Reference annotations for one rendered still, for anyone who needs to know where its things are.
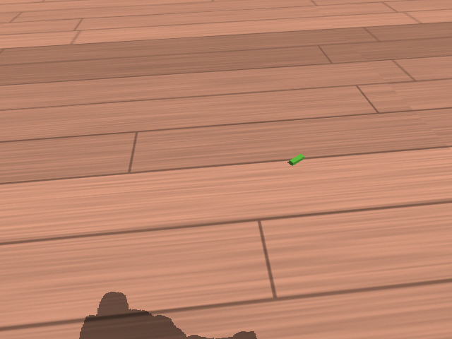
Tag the small box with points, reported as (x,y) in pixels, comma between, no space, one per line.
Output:
(297,159)

